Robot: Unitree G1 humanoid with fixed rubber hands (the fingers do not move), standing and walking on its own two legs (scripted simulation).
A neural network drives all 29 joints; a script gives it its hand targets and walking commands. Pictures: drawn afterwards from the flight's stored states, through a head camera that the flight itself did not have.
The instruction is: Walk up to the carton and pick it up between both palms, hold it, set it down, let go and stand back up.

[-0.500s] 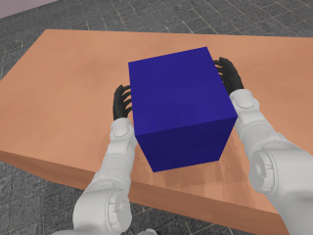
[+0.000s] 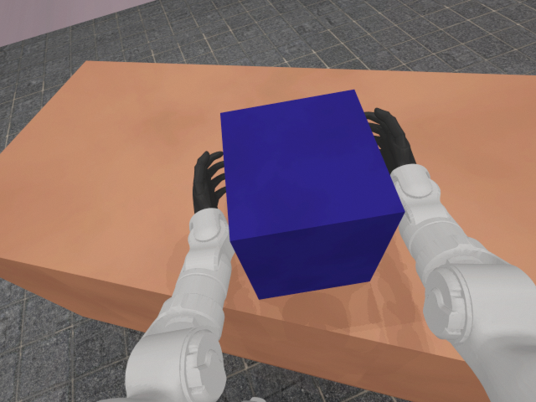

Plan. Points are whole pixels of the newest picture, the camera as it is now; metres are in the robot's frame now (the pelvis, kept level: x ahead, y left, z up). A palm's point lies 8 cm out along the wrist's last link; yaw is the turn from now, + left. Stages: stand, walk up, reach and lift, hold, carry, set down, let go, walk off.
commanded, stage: reach and lift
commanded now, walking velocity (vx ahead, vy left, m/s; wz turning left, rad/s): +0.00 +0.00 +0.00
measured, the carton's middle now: (301, 204) +0.42 +0.06 +0.02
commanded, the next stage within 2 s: none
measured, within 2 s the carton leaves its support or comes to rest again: neither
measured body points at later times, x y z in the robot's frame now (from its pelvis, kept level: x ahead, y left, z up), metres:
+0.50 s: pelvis -0.01 +0.00 +0.00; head +0.04 -0.03 +0.45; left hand +0.38 +0.20 +0.08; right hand +0.47 -0.08 +0.10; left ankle +0.02 +0.15 -0.72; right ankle +0.03 -0.09 -0.72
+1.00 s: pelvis -0.03 +0.02 +0.00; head -0.03 +0.00 +0.45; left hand +0.37 +0.21 +0.12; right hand +0.43 -0.08 +0.15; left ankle +0.02 +0.16 -0.72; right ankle +0.03 -0.08 -0.72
